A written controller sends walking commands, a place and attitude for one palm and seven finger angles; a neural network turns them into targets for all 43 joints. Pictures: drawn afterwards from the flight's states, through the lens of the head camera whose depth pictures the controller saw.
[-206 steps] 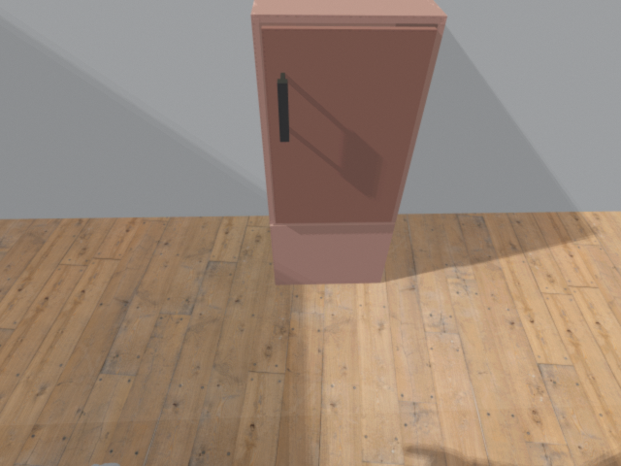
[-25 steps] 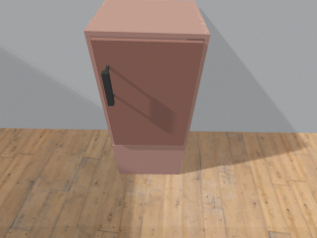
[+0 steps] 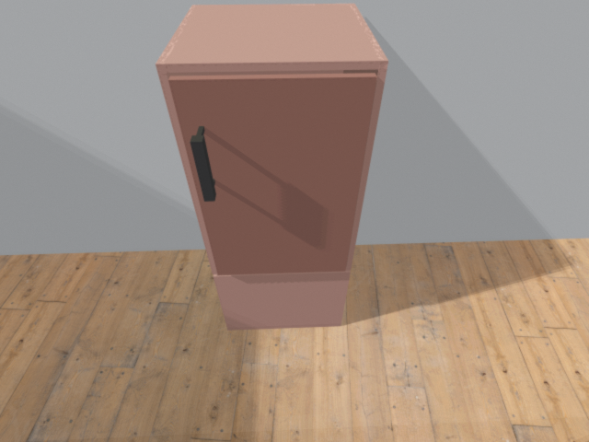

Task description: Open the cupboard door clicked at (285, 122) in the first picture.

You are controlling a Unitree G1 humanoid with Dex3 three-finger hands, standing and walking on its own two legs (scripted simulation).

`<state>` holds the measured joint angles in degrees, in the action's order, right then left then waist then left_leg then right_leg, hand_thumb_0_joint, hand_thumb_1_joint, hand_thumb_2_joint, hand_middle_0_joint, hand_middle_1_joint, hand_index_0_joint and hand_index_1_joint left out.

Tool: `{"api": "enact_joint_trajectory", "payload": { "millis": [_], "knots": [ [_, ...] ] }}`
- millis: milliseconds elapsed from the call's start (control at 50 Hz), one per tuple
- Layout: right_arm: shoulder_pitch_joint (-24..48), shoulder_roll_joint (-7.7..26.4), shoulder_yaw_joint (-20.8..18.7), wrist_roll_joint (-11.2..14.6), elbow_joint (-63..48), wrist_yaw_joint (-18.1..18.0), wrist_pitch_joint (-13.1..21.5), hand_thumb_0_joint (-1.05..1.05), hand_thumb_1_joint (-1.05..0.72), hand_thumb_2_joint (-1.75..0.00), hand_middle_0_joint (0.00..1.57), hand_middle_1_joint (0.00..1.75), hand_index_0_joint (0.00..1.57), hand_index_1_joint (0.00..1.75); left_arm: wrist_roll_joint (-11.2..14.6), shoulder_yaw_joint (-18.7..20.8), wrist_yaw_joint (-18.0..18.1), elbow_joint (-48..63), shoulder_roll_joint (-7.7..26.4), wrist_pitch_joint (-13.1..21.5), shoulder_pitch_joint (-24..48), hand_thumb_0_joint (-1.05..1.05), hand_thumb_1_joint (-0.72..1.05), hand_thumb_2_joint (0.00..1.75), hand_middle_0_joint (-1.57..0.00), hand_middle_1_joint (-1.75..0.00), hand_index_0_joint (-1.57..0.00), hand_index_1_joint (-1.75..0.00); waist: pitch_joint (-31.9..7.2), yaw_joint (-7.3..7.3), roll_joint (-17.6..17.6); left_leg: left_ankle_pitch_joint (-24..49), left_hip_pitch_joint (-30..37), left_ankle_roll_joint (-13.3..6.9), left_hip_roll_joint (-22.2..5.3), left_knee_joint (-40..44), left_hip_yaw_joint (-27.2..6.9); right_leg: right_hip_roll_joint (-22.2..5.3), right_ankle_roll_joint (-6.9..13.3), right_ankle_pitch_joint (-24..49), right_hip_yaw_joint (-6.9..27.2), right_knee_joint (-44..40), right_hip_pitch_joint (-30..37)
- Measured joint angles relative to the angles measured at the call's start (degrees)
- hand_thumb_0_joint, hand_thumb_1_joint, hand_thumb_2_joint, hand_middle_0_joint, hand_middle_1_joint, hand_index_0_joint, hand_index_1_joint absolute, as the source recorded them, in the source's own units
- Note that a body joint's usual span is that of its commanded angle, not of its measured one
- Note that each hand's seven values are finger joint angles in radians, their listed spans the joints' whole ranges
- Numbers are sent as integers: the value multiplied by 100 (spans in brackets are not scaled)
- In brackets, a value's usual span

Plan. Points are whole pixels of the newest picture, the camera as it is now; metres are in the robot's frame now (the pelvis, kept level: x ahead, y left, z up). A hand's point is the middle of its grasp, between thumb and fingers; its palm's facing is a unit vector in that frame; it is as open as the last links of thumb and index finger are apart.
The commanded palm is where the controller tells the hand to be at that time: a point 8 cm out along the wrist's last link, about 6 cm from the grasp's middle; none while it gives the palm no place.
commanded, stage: look again from close up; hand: left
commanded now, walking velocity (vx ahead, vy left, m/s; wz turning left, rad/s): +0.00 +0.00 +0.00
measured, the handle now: (205, 164) +0.64 +0.22 +0.04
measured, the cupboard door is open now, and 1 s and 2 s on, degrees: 0 0 0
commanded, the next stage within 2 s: shuffle to correct the standing spot in 0.32 s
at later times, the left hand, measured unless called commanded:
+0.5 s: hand out of the picture +0.03 +0.17 -0.16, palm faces +0.04 -0.98 -0.21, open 7.3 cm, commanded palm none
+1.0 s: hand out of the picture +0.11 +0.16 -0.17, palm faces +0.10 -0.97 -0.22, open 7.3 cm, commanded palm none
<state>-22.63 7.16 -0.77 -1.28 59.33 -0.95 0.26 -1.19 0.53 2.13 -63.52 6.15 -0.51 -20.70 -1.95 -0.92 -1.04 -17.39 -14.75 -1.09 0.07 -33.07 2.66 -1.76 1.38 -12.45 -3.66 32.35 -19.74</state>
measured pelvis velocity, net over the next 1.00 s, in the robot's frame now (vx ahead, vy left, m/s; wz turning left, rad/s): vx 0.10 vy -0.02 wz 0.05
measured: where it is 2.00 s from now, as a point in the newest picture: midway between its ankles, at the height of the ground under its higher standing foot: outside the picture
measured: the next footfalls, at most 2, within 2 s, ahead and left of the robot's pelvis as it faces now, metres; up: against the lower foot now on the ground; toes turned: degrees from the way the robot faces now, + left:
left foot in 1.18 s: +0.17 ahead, +0.12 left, +0.00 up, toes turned +5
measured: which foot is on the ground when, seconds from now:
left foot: down 0.00-0.96, up 0.98-1.00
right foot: down 0.00-1.00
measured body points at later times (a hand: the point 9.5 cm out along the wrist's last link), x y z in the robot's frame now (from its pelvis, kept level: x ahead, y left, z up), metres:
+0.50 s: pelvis +0.03 +0.00 +0.01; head +0.02 -0.02 +0.46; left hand +0.03 +0.22 -0.14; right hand +0.02 -0.22 -0.16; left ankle +0.01 +0.11 -0.73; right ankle +0.06 -0.11 -0.73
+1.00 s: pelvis +0.10 -0.02 -0.01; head +0.12 -0.04 +0.44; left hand +0.11 +0.21 -0.15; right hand +0.04 -0.22 -0.17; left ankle +0.01 +0.10 -0.71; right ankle +0.11 -0.10 -0.73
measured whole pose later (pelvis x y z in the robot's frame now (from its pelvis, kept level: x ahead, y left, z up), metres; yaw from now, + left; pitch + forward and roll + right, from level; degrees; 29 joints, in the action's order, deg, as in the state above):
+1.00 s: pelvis +0.10 -0.02 -0.01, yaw +3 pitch -1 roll +1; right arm -23.6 6.1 0.0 -0.6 64.4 -1.9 1.8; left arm -1.0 2.7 1.0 -60.3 8.4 3.4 -16.1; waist 3.3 -0.3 -1.6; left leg -29.5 -12.6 -0.9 -0.5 -46.4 1.1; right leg -1.3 3.9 -17.8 -7.8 37.6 -17.2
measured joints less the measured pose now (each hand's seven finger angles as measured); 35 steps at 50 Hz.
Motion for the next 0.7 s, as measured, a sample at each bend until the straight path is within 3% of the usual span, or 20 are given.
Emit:
{"api": "enact_joint_trajectory", "payload": {
  "millis": [160,440,700],
  "knots": [
    [123,67,119,13,81,-26,38,2,-93,-90,20,30,19,30,24,-9,-22,203,147,163,217,0,91,90,-20,-30,-20,-30,-89,112,-137,138,411,-64,152,503,26,-125,-143,98,54,-265,305],
    [429,224,151,57,328,-57,148,0,-91,-90,19,30,19,30,64,-51,-23,30,171,169,404,1,92,90,-20,-30,-20,-30,266,86,-72,204,727,17,86,829,21,-45,-89,108,41,-491,568],
    [184,136,94,-18,363,8,48,0,-91,-90,19,30,19,30,11,83,-131,134,107,140,74,0,91,90,-20,-30,-20,-30,213,118,51,-381,379,31,-10,16,-187,2,2,-441,-165,97,390]
  ]
}}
